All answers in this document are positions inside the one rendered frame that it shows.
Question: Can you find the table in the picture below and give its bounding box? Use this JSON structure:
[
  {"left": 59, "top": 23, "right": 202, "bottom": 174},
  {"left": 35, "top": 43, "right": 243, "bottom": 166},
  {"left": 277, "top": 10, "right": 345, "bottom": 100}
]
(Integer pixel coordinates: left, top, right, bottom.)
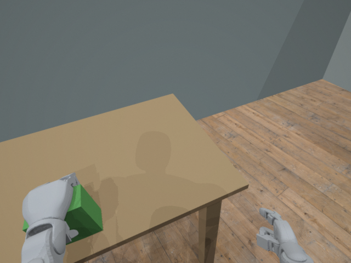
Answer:
[{"left": 0, "top": 94, "right": 249, "bottom": 263}]

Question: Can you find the sponge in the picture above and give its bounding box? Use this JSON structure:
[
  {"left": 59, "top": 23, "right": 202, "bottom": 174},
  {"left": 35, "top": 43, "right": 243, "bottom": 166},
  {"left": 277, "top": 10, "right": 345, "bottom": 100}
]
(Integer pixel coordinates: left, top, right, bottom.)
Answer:
[{"left": 22, "top": 184, "right": 103, "bottom": 245}]

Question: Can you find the robot left hand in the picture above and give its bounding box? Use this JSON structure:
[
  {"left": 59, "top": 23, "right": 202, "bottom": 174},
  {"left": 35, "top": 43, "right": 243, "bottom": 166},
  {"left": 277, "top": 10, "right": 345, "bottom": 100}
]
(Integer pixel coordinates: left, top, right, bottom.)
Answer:
[{"left": 22, "top": 172, "right": 80, "bottom": 244}]

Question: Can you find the left robot forearm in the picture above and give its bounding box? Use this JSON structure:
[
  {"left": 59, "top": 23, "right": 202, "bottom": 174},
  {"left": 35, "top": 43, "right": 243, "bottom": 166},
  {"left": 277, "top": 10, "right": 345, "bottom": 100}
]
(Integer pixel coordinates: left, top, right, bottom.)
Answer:
[{"left": 21, "top": 218, "right": 66, "bottom": 263}]

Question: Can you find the robot right hand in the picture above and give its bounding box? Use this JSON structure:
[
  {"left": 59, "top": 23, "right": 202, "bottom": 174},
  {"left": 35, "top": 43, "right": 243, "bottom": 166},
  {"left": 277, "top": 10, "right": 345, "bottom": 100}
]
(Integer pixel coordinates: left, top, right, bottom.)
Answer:
[{"left": 256, "top": 208, "right": 298, "bottom": 257}]

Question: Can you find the right robot forearm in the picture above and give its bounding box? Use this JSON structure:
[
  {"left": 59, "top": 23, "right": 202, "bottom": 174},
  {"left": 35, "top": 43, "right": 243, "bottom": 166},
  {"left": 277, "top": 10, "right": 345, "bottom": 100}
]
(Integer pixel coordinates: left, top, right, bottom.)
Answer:
[{"left": 279, "top": 242, "right": 314, "bottom": 263}]

